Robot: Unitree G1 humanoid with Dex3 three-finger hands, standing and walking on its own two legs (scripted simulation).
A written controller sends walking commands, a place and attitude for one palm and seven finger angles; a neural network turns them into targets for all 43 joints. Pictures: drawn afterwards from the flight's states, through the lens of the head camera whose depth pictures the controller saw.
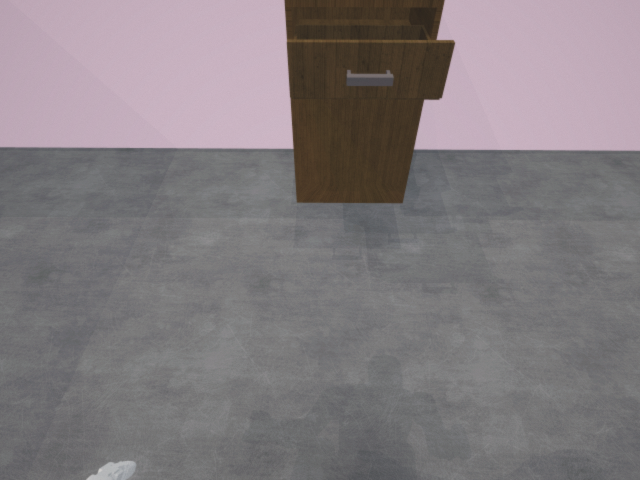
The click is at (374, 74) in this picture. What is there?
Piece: drawer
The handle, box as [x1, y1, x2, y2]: [346, 70, 393, 85]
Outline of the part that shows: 347,70 347,85 392,85 393,76 389,72 389,70 386,70 385,74 351,74 350,70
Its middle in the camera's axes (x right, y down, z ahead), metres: +0.13 -0.46 +1.09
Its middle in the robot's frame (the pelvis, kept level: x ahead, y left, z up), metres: +1.13 -0.08 -0.01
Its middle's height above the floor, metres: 0.76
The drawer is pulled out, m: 0.28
